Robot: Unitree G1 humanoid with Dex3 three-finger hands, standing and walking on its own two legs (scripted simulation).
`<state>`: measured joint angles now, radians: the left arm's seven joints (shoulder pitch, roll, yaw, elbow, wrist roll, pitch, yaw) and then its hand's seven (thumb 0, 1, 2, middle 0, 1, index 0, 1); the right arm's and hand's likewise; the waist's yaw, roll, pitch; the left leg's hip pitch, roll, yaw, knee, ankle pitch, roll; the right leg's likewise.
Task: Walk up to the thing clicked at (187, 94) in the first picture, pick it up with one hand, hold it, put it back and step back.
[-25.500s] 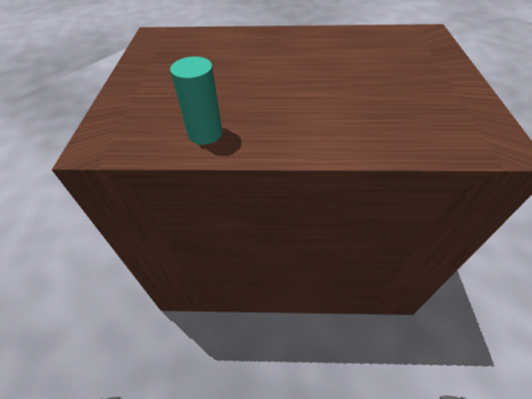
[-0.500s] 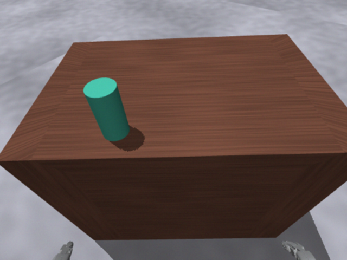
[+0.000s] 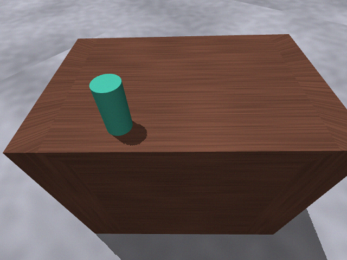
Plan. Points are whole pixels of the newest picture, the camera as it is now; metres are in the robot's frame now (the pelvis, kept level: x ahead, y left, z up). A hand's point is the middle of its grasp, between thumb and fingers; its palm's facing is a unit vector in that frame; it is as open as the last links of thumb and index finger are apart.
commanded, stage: home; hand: left
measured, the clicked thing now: (113, 106) +0.46 +0.18 +0.10
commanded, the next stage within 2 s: stand in 1.00 s
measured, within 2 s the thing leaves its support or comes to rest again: neither
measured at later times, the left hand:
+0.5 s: hand out of the picture +0.08 +0.26 -0.15, palm faces -0.03 -0.93 -0.35, open 17.6 cm
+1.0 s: hand out of the picture +0.09 +0.27 -0.15, palm faces -0.03 -0.94 -0.35, open 17.5 cm
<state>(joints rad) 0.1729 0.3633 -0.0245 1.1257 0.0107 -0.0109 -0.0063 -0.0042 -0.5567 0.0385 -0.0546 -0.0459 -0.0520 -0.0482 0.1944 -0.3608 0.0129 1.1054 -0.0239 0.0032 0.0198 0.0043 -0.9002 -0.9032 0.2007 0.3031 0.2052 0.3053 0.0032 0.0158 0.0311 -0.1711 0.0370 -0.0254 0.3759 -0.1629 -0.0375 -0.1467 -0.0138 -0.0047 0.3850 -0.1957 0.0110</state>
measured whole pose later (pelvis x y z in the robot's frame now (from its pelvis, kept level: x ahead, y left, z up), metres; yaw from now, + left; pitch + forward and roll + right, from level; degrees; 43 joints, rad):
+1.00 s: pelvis +0.02 +0.01 +0.00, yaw +0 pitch -2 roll +0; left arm 0.12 0.35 -0.01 1.12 0.01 0.00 0.00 0.00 -0.56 0.04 -0.05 -0.05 -0.05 -0.05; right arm 0.12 -0.36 0.01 1.11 -0.01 0.00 0.01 0.00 -0.90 -0.90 0.20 0.30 0.21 0.31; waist 0.00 0.01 0.04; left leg -0.13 0.02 -0.02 0.35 -0.18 -0.02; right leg -0.09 -0.03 0.00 0.33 -0.20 0.03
